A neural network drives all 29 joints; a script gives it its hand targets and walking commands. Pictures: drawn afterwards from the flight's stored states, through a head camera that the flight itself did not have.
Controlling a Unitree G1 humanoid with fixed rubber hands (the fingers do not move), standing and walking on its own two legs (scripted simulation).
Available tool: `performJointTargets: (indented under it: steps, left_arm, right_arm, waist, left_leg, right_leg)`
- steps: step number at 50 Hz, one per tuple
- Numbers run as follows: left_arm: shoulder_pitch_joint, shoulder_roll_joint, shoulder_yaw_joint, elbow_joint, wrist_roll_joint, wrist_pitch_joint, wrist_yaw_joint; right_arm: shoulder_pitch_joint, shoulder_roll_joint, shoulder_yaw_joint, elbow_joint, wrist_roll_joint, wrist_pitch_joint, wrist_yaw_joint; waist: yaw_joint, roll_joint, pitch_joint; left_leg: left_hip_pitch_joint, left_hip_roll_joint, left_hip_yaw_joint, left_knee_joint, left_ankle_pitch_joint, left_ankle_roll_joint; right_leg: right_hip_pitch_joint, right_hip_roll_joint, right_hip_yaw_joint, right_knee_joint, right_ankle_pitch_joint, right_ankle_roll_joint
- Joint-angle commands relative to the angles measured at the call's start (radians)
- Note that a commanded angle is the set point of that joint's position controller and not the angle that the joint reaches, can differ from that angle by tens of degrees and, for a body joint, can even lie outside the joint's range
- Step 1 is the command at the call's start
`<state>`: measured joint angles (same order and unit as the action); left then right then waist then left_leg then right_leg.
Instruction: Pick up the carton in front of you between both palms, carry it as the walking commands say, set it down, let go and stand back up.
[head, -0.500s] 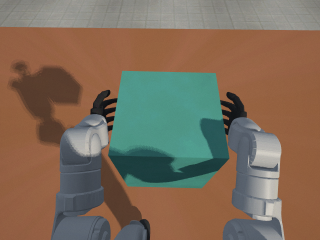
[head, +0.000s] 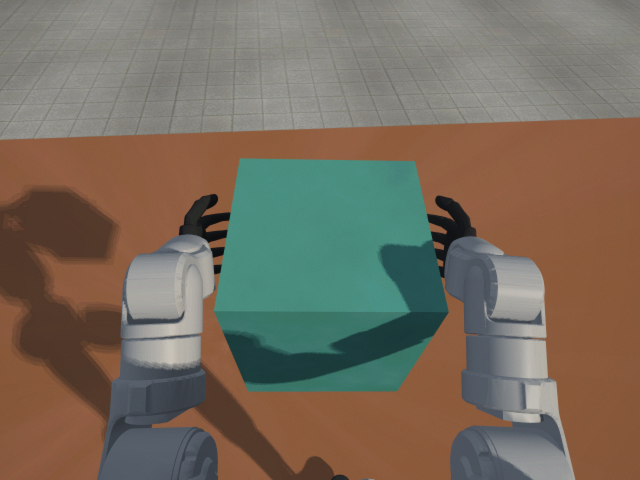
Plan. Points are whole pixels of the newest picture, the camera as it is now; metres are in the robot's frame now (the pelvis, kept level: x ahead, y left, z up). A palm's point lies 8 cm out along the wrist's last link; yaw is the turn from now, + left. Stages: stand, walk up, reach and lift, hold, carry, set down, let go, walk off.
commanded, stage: carry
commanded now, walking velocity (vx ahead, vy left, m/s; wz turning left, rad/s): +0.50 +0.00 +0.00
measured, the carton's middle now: (325, 285) +0.37 -0.02 +0.05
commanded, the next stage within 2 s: none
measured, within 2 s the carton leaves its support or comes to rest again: neither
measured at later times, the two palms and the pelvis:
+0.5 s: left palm (203, 129) +0.66 +0.16 +0.09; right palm (379, 127) +0.67 -0.14 +0.08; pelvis +0.30 -0.01 -0.03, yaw +0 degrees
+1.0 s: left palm (235, 60) +0.98 +0.14 +0.05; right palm (368, 63) +0.96 -0.16 +0.06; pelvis +0.61 +0.01 -0.06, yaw +0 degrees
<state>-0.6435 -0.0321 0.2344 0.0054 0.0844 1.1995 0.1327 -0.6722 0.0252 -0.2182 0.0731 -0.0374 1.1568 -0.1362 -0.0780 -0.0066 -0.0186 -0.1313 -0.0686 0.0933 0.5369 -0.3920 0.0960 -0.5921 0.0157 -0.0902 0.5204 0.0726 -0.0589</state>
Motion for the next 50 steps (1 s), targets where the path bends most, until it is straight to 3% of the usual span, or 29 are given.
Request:
performJointTargets:
  steps: [1, 2, 3, 4, 5, 6, 7, 8, 11, 16, 20, 23, 25, 26, 27, 28, 29, 30, 31, 32, 34, 36, 38, 40, 42, 48, 50]
  left_arm:
    - [-0.615, -0.964, -0.644, 0.043, -0.35, -0.025, -0.215]
    - [-0.597, -0.968, -0.633, 0.069, -0.348, -0.024, -0.224]
    - [-0.582, -0.959, -0.609, 0.095, -0.344, -0.026, -0.233]
    - [-0.593, -0.93, -0.581, 0.13, -0.333, -0.027, -0.236]
    - [-0.58, -0.95, -0.579, 0.155, -0.349, -0.032, -0.242]
    - [-0.61, -1.013, -0.6, 0.131, -0.382, -0.041, -0.253]
    - [-0.697, -1.061, -0.627, 0.073, -0.423, -0.047, -0.262]
    - [-0.778, -1.102, -0.656, 0.019, -0.462, -0.052, -0.269]
    - [-0.841, -1.157, -0.708, -0.056, -0.54, -0.065, -0.271]
    - [-0.754, -1.126, -0.724, -0.083, -0.544, -0.073, -0.268]
    - [-0.736, -1.077, -0.737, -0.119, -0.537, -0.066, -0.264]
    - [-0.681, -1.03, -0.728, -0.08, -0.513, -0.052, -0.261]
    - [-0.653, -1.01, -0.72, -0.032, -0.5, -0.043, -0.263]
    - [-0.652, -1.007, -0.718, -0.007, -0.499, -0.039, -0.264]
    - [-0.664, -1.006, -0.717, 0.016, -0.499, -0.037, -0.266]
    - [-0.676, -1.0, -0.71, 0.035, -0.492, -0.034, -0.267]
    - [-0.705, -1.023, -0.699, 0.07, -0.492, -0.024, -0.268]
    - [-0.71, -1.016, -0.681, 0.101, -0.49, -0.016, -0.263]
    - [-0.721, -1.035, -0.664, 0.078, -0.485, -0.017, -0.259]
    - [-0.77, -1.041, -0.66, 0.045, -0.479, -0.018, -0.253]
    - [-0.812, -1.078, -0.652, 0.01, -0.468, -0.027, -0.234]
    - [-0.788, -1.089, -0.644, -0.01, -0.451, -0.032, -0.215]
    - [-0.751, -1.089, -0.647, -0.018, -0.436, -0.038, -0.199]
    - [-0.719, -1.079, -0.653, -0.024, -0.417, -0.042, -0.187]
    - [-0.708, -1.062, -0.66, -0.039, -0.405, -0.044, -0.18]
    - [-0.664, -1.001, -0.662, -0.001, -0.37, -0.027, -0.187]
    - [-0.645, -0.99, -0.647, 0.043, -0.358, -0.022, -0.2]
  right_arm:
    - [-0.642, 1.063, 0.687, -0.005, 0.443, 0.006, 0.286]
    - [-0.644, 1.071, 0.686, 0.024, 0.444, 0.004, 0.288]
    - [-0.656, 1.07, 0.68, 0.044, 0.439, 0.002, 0.289]
    - [-0.659, 1.105, 0.661, 0.075, 0.438, 0.01, 0.288]
    - [-0.651, 1.095, 0.643, 0.079, 0.423, 0.007, 0.282]
    - [-0.693, 1.102, 0.648, 0.044, 0.417, 0.0, 0.275]
    - [-0.731, 1.121, 0.646, 0.015, 0.418, -0.007, 0.267]
    - [-0.748, 1.126, 0.64, -0.015, 0.412, -0.014, 0.255]
    - [-0.698, 1.127, 0.633, -0.063, 0.385, -0.026, 0.216]
    - [-0.607, 1.093, 0.66, -0.091, 0.342, -0.04, 0.185]
    - [-0.627, 1.044, 0.689, -0.153, 0.338, -0.033, 0.177]
    - [-0.604, 0.996, 0.69, -0.144, 0.33, -0.009, 0.181]
    - [-0.586, 0.968, 0.674, -0.108, 0.324, 0.008, 0.191]
    - [-0.574, 0.954, 0.66, -0.081, 0.317, 0.014, 0.197]
    - [-0.563, 0.94, 0.643, -0.057, 0.31, 0.018, 0.204]
    - [-0.555, 0.92, 0.62, -0.039, 0.307, 0.022, 0.212]
    - [-0.565, 0.901, 0.592, 0.002, 0.298, 0.027, 0.216]
    - [-0.555, 0.885, 0.572, 0.044, 0.304, 0.032, 0.218]
    - [-0.578, 0.917, 0.577, 0.036, 0.319, 0.026, 0.226]
    - [-0.624, 0.999, 0.602, 0.011, 0.357, 0.023, 0.239]
    - [-0.781, 1.091, 0.65, -0.079, 0.439, 0.019, 0.257]
    - [-0.832, 1.132, 0.678, -0.117, 0.491, 0.014, 0.262]
    - [-0.805, 1.136, 0.677, -0.125, 0.5, 0.01, 0.261]
    - [-0.768, 1.127, 0.675, -0.124, 0.494, 0.009, 0.26]
    - [-0.753, 1.113, 0.68, -0.136, 0.491, 0.009, 0.261]
    - [-0.665, 1.068, 0.672, -0.064, 0.454, 0.015, 0.27]
    - [-0.648, 1.07, 0.668, -0.014, 0.444, 0.01, 0.276]
  waist:
    - [0.054, 0.109, -0.433]
    - [0.099, 0.073, -0.453]
    - [0.113, -0.038, -0.496]
    - [0.128, -0.253, -0.575]
    - [0.146, -0.261, -0.622]
    - [0.153, -0.161, -0.549]
    - [0.144, -0.065, -0.486]
    - [0.125, -0.022, -0.447]
    - [0.104, -0.052, -0.457]
    - [0.148, -0.094, -0.481]
    - [0.174, -0.091, -0.451]
    - [0.193, -0.099, -0.421]
    - [0.169, -0.111, -0.419]
    - [0.128, -0.104, -0.437]
    - [0.073, -0.076, -0.464]
    - [0.053, 0.017, -0.493]
    - [0.055, 0.189, -0.562]
    - [0.015, 0.262, -0.604]
    - [-0.004, 0.265, -0.634]
    - [0.01, 0.141, -0.556]
    - [0.051, 0.026, -0.46]
    - [0.062, 0.048, -0.453]
    - [0.046, 0.093, -0.462]
    - [0.023, 0.104, -0.476]
    - [0.008, 0.108, -0.479]
    - [-0.036, 0.116, -0.413]
    - [-0.018, 0.127, -0.394]
  left_leg:
    - [0.188, 0.166, -0.045, 0.21, 0.927, 0.003]
    - [0.07, 0.146, -0.022, 0.35, 0.764, -0.017]
    - [-0.145, 0.106, -0.015, 0.522, 0.327, -0.026]
    - [-0.461, -0.015, -0.053, 0.783, -0.217, -0.078]
    - [-0.615, -0.004, -0.126, 0.931, -0.236, -0.071]
    - [-0.651, 0.043, -0.14, 0.898, -0.171, -0.044]
    - [-0.64, 0.064, -0.133, 0.824, -0.094, -0.04]
    - [-0.612, 0.084, -0.13, 0.75, -0.043, -0.047]
    - [-0.522, 0.099, -0.105, 0.614, 0.006, -0.067]
    - [-0.637, 0.102, -0.058, 0.433, 0.18, -0.076]
    - [-0.627, 0.059, -0.011, 0.215, 0.352, -0.063]
    - [-0.523, 0.013, 0.037, -0.001, 0.484, -0.039]
    - [-0.349, 0.005, 0.045, -0.11, 0.558, -0.007]
    - [-0.217, 0.002, 0.063, -0.158, 0.59, 0.0]
    - [-0.031, 0.037, 0.056, -0.184, 0.651, 0.0]
    - [0.189, 0.183, -0.092, -0.064, 0.872, 0.003]
    - [0.468, 0.423, -0.406, 0.095, 1.244, 0.117]
    - [0.555, 0.457, -0.556, 0.073, 1.08, 0.211]
    - [0.537, 0.473, -0.664, -0.023, 0.583, 0.283]
    - [0.4, 0.397, -0.615, -0.083, 0.363, 0.223]
    - [0.181, 0.339, -0.477, -0.133, 0.432, 0.157]
    - [0.099, 0.315, -0.393, -0.156, 0.447, 0.136]
    - [0.158, 0.299, -0.34, -0.133, 0.613, 0.125]
    - [0.239, 0.285, -0.297, -0.097, 0.798, 0.111]
    - [0.294, 0.26, -0.256, -0.072, 0.904, 0.094]
    - [0.337, 0.167, -0.154, -0.007, 0.956, 0.055]
    - [0.283, 0.167, -0.132, 0.049, 0.927, 0.038]
  right_leg:
    - [0.328, 0.049, -0.069, -0.155, 0.141, -0.032]
    - [0.495, -0.007, -0.025, -0.151, 0.183, -0.034]
    - [0.7, -0.175, 0.154, -0.006, 0.466, -0.039]
    - [0.984, -0.405, 0.518, 0.076, 0.613, -0.211]
    - [1.02, -0.445, 0.663, 0.002, 0.207, -0.319]
    - [0.906, -0.368, 0.625, -0.052, -0.016, -0.28]
    - [0.788, -0.322, 0.553, -0.088, -0.047, -0.232]
    - [0.694, -0.295, 0.488, -0.109, 0.002, -0.203]
    - [0.6, -0.26, 0.386, -0.131, 0.053, -0.153]
    - [0.749, -0.225, 0.265, -0.051, 0.446, -0.127]
    - [0.795, -0.151, 0.19, -0.015, 0.498, -0.111]
    - [0.79, -0.115, 0.139, 0.03, 0.477, -0.105]
    - [0.733, -0.116, 0.112, 0.12, 0.476, -0.086]
    - [0.69, -0.11, 0.077, 0.217, 0.482, -0.063]
    - [0.583, -0.094, 0.036, 0.356, 0.376, -0.037]
    - [0.357, -0.06, 0.029, 0.539, 0.005, -0.019]
    - [0.054, 0.036, 0.047, 0.702, -0.626, 0.02]
    - [-0.107, 0.07, 0.084, 0.886, -0.724, 0.027]
    - [-0.227, 0.047, 0.119, 0.972, -0.69, 0.02]
    - [-0.23, -0.003, 0.13, 0.905, -0.606, 0.003]
    - [-0.142, -0.036, 0.125, 0.755, -0.506, 0.013]
    - [-0.076, -0.045, 0.102, 0.659, -0.464, 0.024]
    - [-0.124, -0.052, 0.084, 0.572, -0.412, 0.035]
    - [-0.178, -0.049, 0.067, 0.5, -0.35, 0.042]
    - [-0.204, -0.041, 0.052, 0.426, -0.262, 0.04]
    - [-0.104, 0.038, -0.04, 0.041, 0.007, 0.008]
    - [0.041, 0.045, -0.042, -0.077, 0.089, -0.017]
